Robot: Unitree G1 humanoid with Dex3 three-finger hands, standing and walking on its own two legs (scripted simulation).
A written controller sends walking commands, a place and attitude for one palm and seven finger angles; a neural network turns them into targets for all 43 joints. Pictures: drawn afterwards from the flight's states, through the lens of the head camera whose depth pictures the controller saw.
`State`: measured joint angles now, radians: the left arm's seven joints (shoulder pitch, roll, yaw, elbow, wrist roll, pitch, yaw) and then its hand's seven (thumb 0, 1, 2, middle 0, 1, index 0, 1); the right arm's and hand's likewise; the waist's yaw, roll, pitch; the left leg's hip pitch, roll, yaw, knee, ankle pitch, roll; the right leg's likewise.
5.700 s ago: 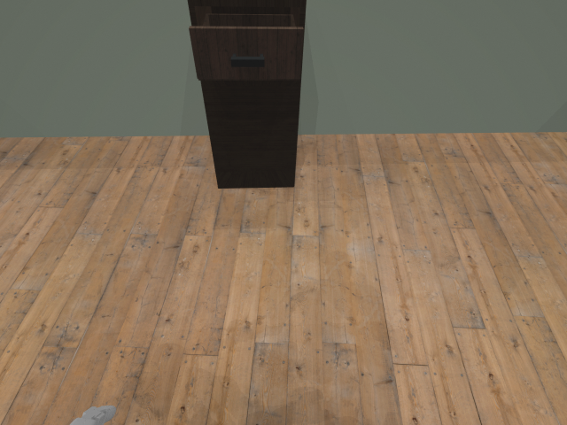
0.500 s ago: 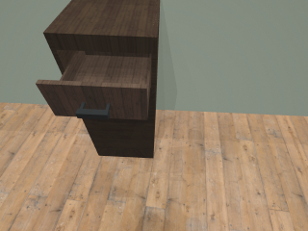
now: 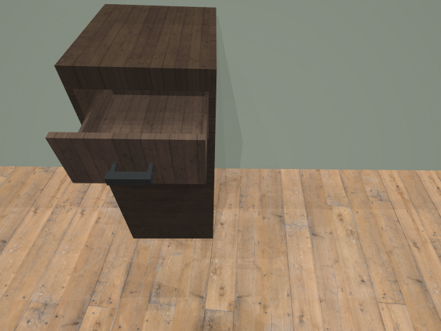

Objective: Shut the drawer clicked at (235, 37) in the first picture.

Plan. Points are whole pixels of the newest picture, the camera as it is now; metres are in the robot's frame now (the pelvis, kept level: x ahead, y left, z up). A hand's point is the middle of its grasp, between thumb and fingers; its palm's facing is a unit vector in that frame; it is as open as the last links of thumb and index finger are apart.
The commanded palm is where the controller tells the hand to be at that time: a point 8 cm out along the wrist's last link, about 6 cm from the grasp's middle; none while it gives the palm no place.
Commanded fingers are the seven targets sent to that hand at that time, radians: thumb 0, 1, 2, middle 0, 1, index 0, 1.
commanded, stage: look again from close up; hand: left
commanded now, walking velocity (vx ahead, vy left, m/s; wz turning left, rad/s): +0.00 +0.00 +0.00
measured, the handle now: (131, 172) +0.45 +0.24 -0.01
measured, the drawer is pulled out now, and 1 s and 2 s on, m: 0.19 0.19 0.19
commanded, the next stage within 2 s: raise the hand and make a fist in 0.54 s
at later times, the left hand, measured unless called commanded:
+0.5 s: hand out of the picture +0.00 +0.17 -0.18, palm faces +0.00 -0.98 -0.22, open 7.4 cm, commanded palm none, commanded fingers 0.00 0.90 0.90 -0.20 -0.30 -0.20 -0.30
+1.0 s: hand (152, 301) +0.18 +0.13 -0.01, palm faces +0.01 -1.00 +0.03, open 6.3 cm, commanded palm +0.12 +0.22 -0.04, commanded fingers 0.00 0.90 0.90 -0.58 -0.71 -0.58 -0.71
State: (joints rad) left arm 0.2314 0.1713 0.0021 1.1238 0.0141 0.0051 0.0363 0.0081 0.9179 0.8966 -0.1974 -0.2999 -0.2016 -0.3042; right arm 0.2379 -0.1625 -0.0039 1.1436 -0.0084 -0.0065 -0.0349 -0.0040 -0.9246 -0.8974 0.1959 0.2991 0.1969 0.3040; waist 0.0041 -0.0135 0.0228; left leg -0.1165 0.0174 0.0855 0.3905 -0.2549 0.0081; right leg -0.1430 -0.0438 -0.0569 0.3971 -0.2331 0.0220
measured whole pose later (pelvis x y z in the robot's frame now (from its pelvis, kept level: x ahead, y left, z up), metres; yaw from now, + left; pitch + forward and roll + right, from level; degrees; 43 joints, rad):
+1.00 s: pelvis -0.03 -0.03 -0.05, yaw +1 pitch +8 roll +1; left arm 0.39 0.13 0.11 0.12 -0.21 -0.49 -0.26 0.01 0.91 0.90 -0.39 -0.51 -0.39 -0.51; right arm 0.14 -0.26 -0.07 0.57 0.02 -0.26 -0.01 0.01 -0.91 -0.90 0.20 0.30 0.20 0.30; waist 0.00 -0.05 -0.10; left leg -0.57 0.05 0.05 0.86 -0.42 -0.04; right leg -0.61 -0.04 -0.07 0.90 -0.43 -0.03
